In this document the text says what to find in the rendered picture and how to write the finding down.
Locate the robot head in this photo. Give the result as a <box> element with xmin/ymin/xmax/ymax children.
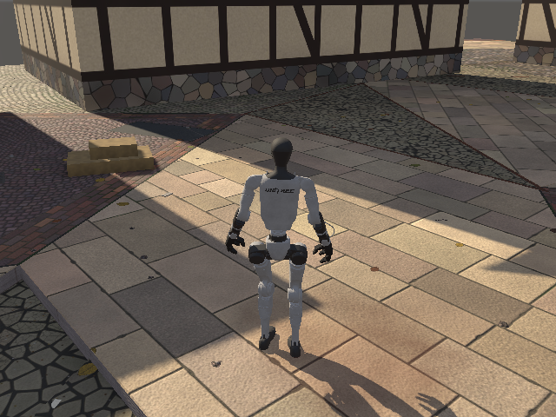
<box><xmin>266</xmin><ymin>137</ymin><xmax>295</xmax><ymax>180</ymax></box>

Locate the robot left hand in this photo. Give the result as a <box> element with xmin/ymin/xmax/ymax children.
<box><xmin>225</xmin><ymin>236</ymin><xmax>245</xmax><ymax>254</ymax></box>

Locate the right robot foot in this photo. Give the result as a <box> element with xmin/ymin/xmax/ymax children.
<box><xmin>288</xmin><ymin>335</ymin><xmax>301</xmax><ymax>358</ymax></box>

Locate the left robot upper arm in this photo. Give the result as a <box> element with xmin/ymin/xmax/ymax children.
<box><xmin>236</xmin><ymin>175</ymin><xmax>262</xmax><ymax>222</ymax></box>

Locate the robot left forearm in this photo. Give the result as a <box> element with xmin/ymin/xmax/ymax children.
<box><xmin>228</xmin><ymin>208</ymin><xmax>245</xmax><ymax>239</ymax></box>

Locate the robot right hand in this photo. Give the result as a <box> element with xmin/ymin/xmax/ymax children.
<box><xmin>313</xmin><ymin>242</ymin><xmax>333</xmax><ymax>263</ymax></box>

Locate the robot right forearm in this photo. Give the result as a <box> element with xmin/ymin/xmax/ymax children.
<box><xmin>313</xmin><ymin>212</ymin><xmax>331</xmax><ymax>247</ymax></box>

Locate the right robot upper arm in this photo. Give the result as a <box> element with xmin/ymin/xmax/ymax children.
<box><xmin>298</xmin><ymin>176</ymin><xmax>321</xmax><ymax>225</ymax></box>

